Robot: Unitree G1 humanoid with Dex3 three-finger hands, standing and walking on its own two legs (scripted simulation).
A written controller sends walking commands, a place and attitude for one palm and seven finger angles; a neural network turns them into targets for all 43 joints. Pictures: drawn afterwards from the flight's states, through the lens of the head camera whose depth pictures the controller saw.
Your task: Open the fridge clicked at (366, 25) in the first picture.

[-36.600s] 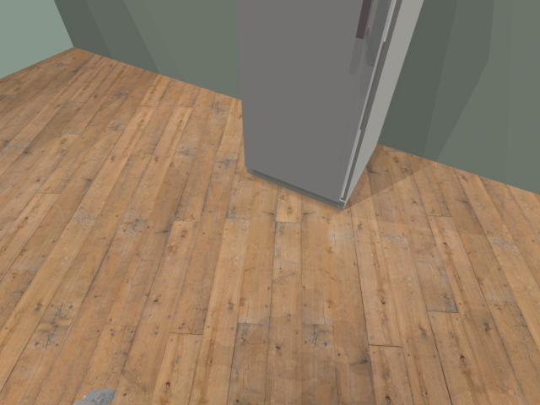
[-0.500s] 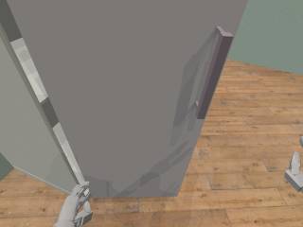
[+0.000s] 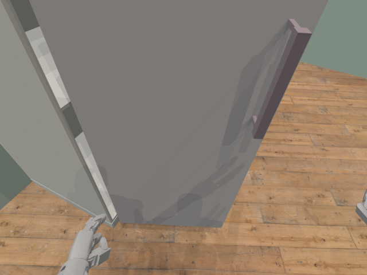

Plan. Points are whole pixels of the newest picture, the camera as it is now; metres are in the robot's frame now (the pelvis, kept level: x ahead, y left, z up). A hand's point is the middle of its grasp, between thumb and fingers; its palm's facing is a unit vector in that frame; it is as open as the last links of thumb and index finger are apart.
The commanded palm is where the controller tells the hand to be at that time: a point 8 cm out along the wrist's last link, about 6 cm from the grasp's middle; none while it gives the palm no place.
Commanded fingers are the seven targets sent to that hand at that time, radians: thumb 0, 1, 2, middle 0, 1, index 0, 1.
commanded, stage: step back with the hand held close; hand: right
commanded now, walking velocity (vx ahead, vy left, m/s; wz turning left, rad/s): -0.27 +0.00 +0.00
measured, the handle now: (272, 87) +0.45 -0.17 +0.21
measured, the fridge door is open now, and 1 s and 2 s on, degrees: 66 66 66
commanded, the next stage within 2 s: stop stepping back and stand still in 1.00 s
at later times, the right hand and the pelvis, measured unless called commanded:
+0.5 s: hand out of the picture +0.09 -0.30 +0.15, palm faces +0.47 +0.74 -0.47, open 7.4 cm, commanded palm +0.03 -0.33 +0.17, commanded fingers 0.00 -0.90 -0.90 0.20 0.30 0.20 0.30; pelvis -0.09 -0.02 -0.01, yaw -4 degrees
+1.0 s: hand out of the picture -0.03 -0.34 +0.15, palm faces +0.54 +0.75 -0.39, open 7.4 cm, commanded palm -0.10 -0.36 +0.17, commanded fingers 0.00 -0.90 -0.90 0.20 0.30 0.20 0.30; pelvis -0.21 -0.05 -0.02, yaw -6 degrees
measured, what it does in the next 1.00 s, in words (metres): walks backwards: right foot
